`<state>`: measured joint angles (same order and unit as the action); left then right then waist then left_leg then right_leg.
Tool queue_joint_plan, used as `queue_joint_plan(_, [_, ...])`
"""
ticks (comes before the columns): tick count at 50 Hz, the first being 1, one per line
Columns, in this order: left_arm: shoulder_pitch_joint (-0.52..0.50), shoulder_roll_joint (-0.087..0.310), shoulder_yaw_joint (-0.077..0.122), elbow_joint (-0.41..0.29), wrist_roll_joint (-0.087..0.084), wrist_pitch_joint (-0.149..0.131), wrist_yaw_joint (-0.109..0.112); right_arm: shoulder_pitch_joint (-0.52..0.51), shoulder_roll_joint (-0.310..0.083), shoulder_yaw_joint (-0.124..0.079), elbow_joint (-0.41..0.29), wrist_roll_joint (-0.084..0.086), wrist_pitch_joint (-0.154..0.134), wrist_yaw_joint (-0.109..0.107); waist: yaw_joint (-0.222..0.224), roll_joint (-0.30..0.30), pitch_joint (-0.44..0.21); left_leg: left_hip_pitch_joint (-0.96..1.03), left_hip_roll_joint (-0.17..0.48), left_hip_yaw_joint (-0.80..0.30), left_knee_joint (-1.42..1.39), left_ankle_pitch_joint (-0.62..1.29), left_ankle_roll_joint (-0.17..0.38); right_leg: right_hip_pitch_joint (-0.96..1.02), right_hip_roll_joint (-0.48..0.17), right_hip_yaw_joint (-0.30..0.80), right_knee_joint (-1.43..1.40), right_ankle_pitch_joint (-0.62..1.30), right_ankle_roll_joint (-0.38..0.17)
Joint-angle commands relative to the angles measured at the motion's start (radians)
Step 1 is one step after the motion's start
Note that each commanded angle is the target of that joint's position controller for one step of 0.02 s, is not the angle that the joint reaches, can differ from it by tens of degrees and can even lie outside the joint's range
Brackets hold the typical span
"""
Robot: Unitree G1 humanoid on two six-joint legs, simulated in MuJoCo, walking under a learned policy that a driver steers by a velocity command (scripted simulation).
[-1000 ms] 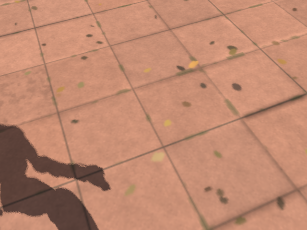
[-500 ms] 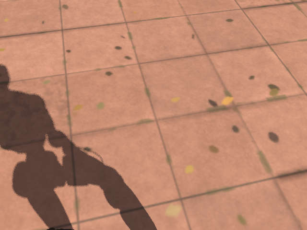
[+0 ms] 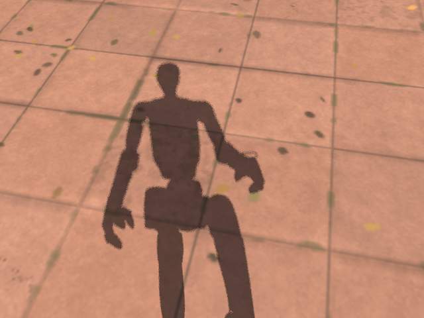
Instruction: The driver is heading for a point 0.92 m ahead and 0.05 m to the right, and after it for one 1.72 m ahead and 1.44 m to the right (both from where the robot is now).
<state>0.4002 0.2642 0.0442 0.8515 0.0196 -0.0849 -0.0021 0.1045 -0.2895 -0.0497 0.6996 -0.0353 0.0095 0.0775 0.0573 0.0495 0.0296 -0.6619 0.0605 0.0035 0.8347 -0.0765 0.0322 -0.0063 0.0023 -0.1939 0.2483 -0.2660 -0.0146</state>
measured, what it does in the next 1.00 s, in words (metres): walks ahead: left foot, then right foot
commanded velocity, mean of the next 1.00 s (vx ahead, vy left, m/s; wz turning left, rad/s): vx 0.50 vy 0.00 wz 0.09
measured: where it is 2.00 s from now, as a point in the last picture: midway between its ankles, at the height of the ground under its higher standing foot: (219, 184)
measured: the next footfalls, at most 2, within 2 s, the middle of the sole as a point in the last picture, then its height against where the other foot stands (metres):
left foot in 0.14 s outside the picture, level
right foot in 0.70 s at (237, 284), level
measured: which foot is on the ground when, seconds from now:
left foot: up 0.00-0.12, down 0.14-0.72, up 0.74-1.00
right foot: down 0.00-0.16, up 0.18-0.68, down 0.70-1.00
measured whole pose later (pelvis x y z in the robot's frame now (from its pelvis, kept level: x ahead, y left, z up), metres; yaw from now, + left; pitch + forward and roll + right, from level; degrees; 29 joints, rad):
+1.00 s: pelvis +0.55 +0.06 +0.00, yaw +2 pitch +1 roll -1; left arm 0.39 0.25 0.06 0.90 0.00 -0.05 -0.02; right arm 0.13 -0.26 -0.01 0.78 -0.05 -0.04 0.02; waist 0.04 0.03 0.04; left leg -0.61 0.10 -0.05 0.87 -0.17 -0.04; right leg -0.13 0.13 0.05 0.30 -0.17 -0.11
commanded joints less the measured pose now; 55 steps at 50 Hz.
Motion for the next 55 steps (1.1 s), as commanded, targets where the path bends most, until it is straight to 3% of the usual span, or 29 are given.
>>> queue_joint_plan(1, [-0.019, 0.148, 0.034, -0.05, -0.001, -0.01, 0.006, -0.115, -0.027, 0.005, -0.101, -0.002, -0.014, 0.011, -0.008, -0.139, 0.048, 0.047, -0.004, 0.062, -0.128, 0.007, 0.027, -0.029, -0.259, 0.059, -0.078, 0.386, -0.106])
queue_joint_plan(3, [0.007, 0.164, 0.039, -0.033, 0.001, 0.003, 0.012, -0.133, -0.036, 0.003, -0.114, -0.008, -0.014, 0.009, -0.005, -0.14, 0.049, 0.077, -0.03, 0.097, -0.183, -0.07, 0.057, 0.032, -0.274, 0.029, -0.02, 0.511, -0.093])
queue_joint_plan(5, [0.017, 0.195, 0.044, -0.022, 0.003, 0.018, 0.018, -0.077, -0.053, -0.007, -0.104, -0.015, -0.015, -0.003, -0.037, -0.156, -0.003, 0.187, -0.099, 0.136, -0.219, -0.181, 0.099, 0.08, -0.278, -0.015, 0.149, 0.841, -0.079])
queue_joint_plan(6, [0.019, 0.207, 0.046, -0.02, 0.002, 0.027, 0.02, 0.024, -0.069, -0.018, -0.077, -0.019, -0.022, -0.012, -0.082, -0.149, -0.066, 0.305, -0.144, 0.142, -0.255, -0.205, 0.126, 0.073, -0.273, -0.034, 0.315, 0.932, -0.075])
queue_joint_plan(7, [0.019, 0.197, 0.039, -0.027, 0.0, 0.032, 0.02, 0.199, -0.096, -0.036, -0.018, -0.029, -0.031, -0.026, -0.158, -0.098, -0.167, 0.55, -0.156, 0.103, -0.326, -0.165, 0.159, -0.044, -0.25, -0.055, 0.55, 0.823, -0.051])
queue_joint_plan(8, [0.053, 0.111, 0.014, -0.076, -0.007, 0.029, 0.01, 0.307, -0.195, -0.064, -0.003, -0.035, -0.033, -0.044, -0.177, 0.067, -0.299, 0.872, 0.106, -0.253, -0.365, -0.337, 0.236, -0.36, -0.194, -0.054, 0.871, 0.331, -0.012])
queue_joint_plan(9, [0.016, 0.095, 0.013, -0.136, -0.002, 0.025, -0.002, 0.29, -0.269, -0.079, -0.025, 0.008, -0.025, -0.054, -0.15, 0.2, -0.385, 1.007, 0.323, -0.763, -0.53, -0.247, 0.345, -0.654, -0.005, 0.067, 1.143, -0.278, 0.034])
queue_joint_plan(10, [-0.094, 0.15, 0.024, -0.145, 0.007, 0.024, -0.003, 0.297, -0.233, -0.074, -0.01, 0.02, -0.017, -0.065, -0.185, 0.032, -0.281, 0.952, 0.292, -0.619, -0.54, -0.096, 0.323, -0.748, -0.058, 0.189, 1.162, -0.182, 0.024])
queue_joint_plan(11, [-0.113, 0.118, 0.012, -0.146, -0.01, 0.014, -0.006, 0.25, -0.18, -0.059, 0.008, 0.021, -0.023, -0.075, -0.145, 0.01, -0.159, 0.82, 0.26, -0.464, -0.53, 0.048, 0.302, -0.739, -0.096, 0.191, 1.109, -0.103, 0.014])
queue_joint_plan(12, [-0.09, 0.103, 0.007, -0.125, -0.009, 0.011, -0.007, 0.215, -0.125, -0.041, 0.019, 0.02, -0.031, -0.076, -0.095, -0.031, -0.086, 0.685, 0.202, -0.359, -0.546, 0.169, 0.253, -0.666, -0.129, 0.196, 1.002, -0.072, 0.009])
queue_joint_plan(13, [-0.068, 0.099, 0.007, -0.114, 0.006, 0.024, -0.009, 0.182, -0.096, -0.029, 0.026, 0.023, -0.042, -0.077, -0.055, -0.028, -0.055, 0.597, 0.154, -0.286, -0.565, 0.229, 0.223, -0.598, -0.144, 0.203, 0.937, -0.068, 0.012])
queue_joint_plan(15, [-0.013, 0.094, 0.008, -0.081, 0.023, 0.055, -0.018, 0.166, -0.075, -0.018, 0.031, 0.025, -0.063, -0.07, -0.024, -0.009, -0.065, 0.529, 0.114, -0.219, -0.604, 0.277, 0.209, -0.513, -0.136, 0.189, 0.891, -0.045, 0.018])
queue_joint_plan(18, [-0.074, 0.075, 0.009, -0.091, 0.02, 0.068, -0.029, 0.213, -0.098, -0.024, 0.068, 0.031, -0.08, -0.065, -0.031, -0.008, -0.021, 0.522, 0.094, -0.181, -0.67, 0.229, 0.21, -0.578, -0.136, 0.176, 0.804, 0.051, 0.029])
queue_joint_plan(24, [-0.286, 0.057, 0.005, -0.145, 0.014, 0.062, -0.032, 0.311, -0.094, -0.02, 0.125, 0.033, -0.087, -0.068, -0.093, -0.002, 0.039, 0.635, 0.087, -0.145, -0.694, 0.248, 0.178, -0.695, -0.122, 0.166, 0.557, 0.241, 0.033])
queue_joint_plan(29, [-0.417, 0.05, -0.003, -0.189, 0.01, 0.051, -0.036, 0.387, -0.096, -0.014, 0.178, 0.02, -0.088, -0.081, -0.13, 0.003, 0.072, 0.745, 0.116, -0.132, -0.663, 0.356, 0.169, -0.68, -0.073, 0.135, 0.393, 0.251, -0.01])
queue_joint_plan(32, [-0.363, 0.061, 0.0, -0.176, 0.007, 0.042, -0.033, 0.35, -0.119, -0.016, 0.192, 0.011, -0.088, -0.092, -0.083, 0.019, 0.054, 0.784, 0.134, -0.088, -0.588, 0.599, 0.142, -0.551, -0.02, 0.108, 0.319, 0.153, -0.066])
queue_joint_plan(34, [-0.172, 0.093, 0.018, -0.111, 0.005, 0.035, -0.016, 0.326, -0.137, -0.019, 0.201, 0.002, -0.086, -0.096, 0.001, 0.022, -0.055, 0.79, 0.114, -0.037, -0.352, 0.847, 0.111, -0.317, 0.056, 0.081, 0.278, 0.094, -0.112])
queue_joint_plan(35, [-0.01, 0.118, 0.031, -0.061, 0.015, 0.026, -0.007, 0.317, -0.135, -0.016, 0.198, 0.005, -0.085, -0.097, 0.074, -0.002, -0.143, 0.688, 0.081, 0.004, -0.138, 0.746, 0.091, -0.095, 0.031, 0.119, 0.234, 0.131, -0.147])
queue_joint_plan(36, [0.129, 0.221, 0.06, -0.036, 0.034, 0.025, 0.005, 0.349, -0.083, 0.0, 0.158, 0.029, -0.092, -0.093, 0.096, -0.143, -0.265, 0.41, -0.007, 0.067, 0.202, 0.381, 0.053, 0.188, -0.206, 0.459, 0.221, 0.056, -0.239])
queue_joint_plan(37, [0.115, 0.253, 0.072, -0.022, 0.008, 0.037, -0.005, 0.402, -0.067, -0.004, 0.157, 0.031, -0.097, -0.084, 0.034, -0.331, -0.34, 0.143, -0.19, 0.026, 0.492, -0.395, 0.023, 0.319, -0.376, 0.931, 0.076, 0.141, -0.361])
queue_joint_plan(38, [-0.002, 0.215, 0.065, -0.042, -0.02, 0.04, -0.017, 0.337, -0.097, -0.006, 0.143, 0.0, -0.097, -0.083, -0.003, -0.179, -0.22, 0.041, -0.108, -0.082, 0.546, -0.355, 0.036, 0.227, -0.341, 0.871, 0.054, 0.084, -0.348])
queue_joint_plan(40, [-0.1, 0.118, 0.042, -0.052, -0.013, 0.041, -0.018, 0.224, -0.079, 0.002, 0.112, 0.004, -0.11, -0.072, -0.035, -0.047, -0.032, 0.039, -0.022, -0.069, 0.427, -0.243, 0.03, -0.024, -0.264, 0.647, 0.002, 0.145, -0.298])
queue_joint_plan(42, [-0.108, 0.101, 0.034, -0.032, -0.014, 0.032, -0.012, 0.221, -0.062, 0.008, 0.099, -0.013, -0.084, -0.068, -0.081, -0.069, -0.007, 0.119, 0.008, -0.065, 0.325, -0.231, 0.0, -0.145, -0.19, 0.543, -0.03, 0.256, -0.261])
queue_joint_plan(45, [-0.072, 0.135, 0.045, -0.017, -0.021, 0.018, -0.011, 0.198, -0.044, 0.015, 0.08, -0.015, -0.057, -0.064, -0.089, -0.09, -0.017, 0.132, 0.012, -0.032, 0.219, -0.208, -0.043, -0.205, -0.151, 0.48, -0.061, 0.296, -0.272])
queue_joint_plan(48, [-0.031, 0.145, 0.051, -0.01, -0.022, 0.022, -0.01, 0.05, -0.039, 0.021, 0.028, -0.011, -0.053, -0.062, -0.053, -0.095, 0.028, 0.076, 0.023, -0.014, 0.046, -0.09, -0.08, -0.226, -0.122, 0.47, -0.095, 0.235, -0.257])
queue_joint_plan(51, [0.018, 0.151, 0.059, -0.003, -0.022, 0.025, -0.01, -0.057, -0.032, 0.028, -0.005, -0.002, -0.056, -0.059, -0.007, -0.106, 0.019, 0.079, 0.007, -0.013, -0.102, 0.028, -0.092, -0.179, -0.103, 0.47, -0.068, 0.254, -0.223])
queue_joint_plan(55, [0.06, 0.159, 0.064, -0.004, -0.009, 0.031, -0.004, -0.149, -0.042, 0.03, -0.044, 0.01, -0.067, -0.059, 0.028, -0.118, 0.003, 0.104, -0.029, -0.018, -0.209, 0.034, -0.087, -0.098, -0.116, 0.508, 0.016, 0.366, -0.204])
Keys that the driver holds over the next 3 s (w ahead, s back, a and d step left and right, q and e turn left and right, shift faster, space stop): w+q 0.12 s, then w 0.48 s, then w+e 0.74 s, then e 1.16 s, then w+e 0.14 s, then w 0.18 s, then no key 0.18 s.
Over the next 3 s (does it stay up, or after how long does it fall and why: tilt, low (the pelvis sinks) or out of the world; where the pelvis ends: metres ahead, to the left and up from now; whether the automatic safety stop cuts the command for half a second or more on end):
stays up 0.94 -0.02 -0.01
